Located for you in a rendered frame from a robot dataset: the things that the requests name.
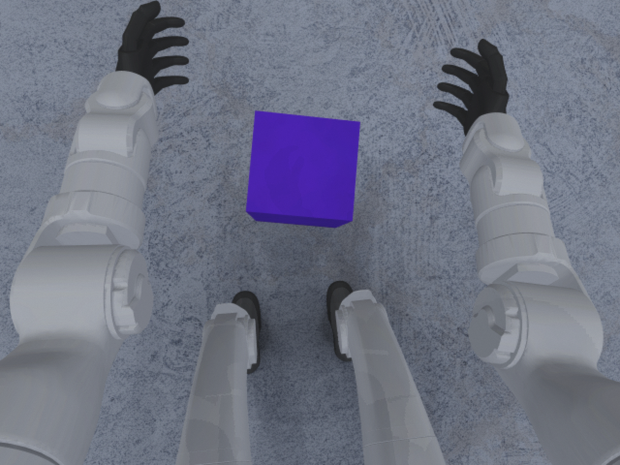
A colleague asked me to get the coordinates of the robot left hand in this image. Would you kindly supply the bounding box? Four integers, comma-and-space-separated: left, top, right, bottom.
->
115, 1, 189, 96

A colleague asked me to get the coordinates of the robot left upper arm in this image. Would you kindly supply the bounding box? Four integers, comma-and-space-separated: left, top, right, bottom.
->
0, 244, 154, 465

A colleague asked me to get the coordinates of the left robot forearm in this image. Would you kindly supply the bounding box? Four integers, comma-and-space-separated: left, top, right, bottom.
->
10, 71, 159, 334

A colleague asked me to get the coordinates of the robot right hand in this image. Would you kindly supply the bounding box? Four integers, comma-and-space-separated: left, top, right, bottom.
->
433, 39, 510, 137

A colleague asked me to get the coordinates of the robot right upper arm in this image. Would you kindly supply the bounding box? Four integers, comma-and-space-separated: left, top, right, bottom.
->
468, 280, 620, 465

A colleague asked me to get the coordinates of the left robot shin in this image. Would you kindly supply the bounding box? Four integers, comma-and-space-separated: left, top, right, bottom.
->
202, 303, 251, 336

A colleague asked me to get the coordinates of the carton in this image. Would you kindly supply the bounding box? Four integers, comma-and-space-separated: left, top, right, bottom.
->
246, 110, 360, 228

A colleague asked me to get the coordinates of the left robot foot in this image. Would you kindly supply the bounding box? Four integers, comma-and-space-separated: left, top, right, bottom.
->
232, 291, 262, 374

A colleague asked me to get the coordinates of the right robot forearm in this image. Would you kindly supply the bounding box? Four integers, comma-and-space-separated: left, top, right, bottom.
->
459, 112, 604, 358

